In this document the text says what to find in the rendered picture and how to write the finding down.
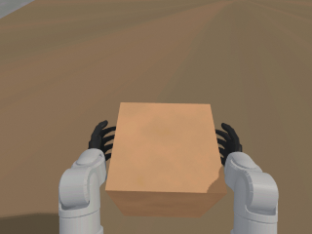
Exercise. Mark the left robot forearm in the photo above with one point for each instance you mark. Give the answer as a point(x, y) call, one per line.
point(79, 194)

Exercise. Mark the robot left hand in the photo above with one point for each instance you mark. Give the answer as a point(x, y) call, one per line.
point(98, 140)

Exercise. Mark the right robot forearm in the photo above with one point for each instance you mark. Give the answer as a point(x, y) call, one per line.
point(256, 196)

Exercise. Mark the carton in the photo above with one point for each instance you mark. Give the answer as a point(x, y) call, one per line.
point(165, 160)

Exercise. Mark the robot right hand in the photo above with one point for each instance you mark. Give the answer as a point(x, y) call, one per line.
point(231, 143)

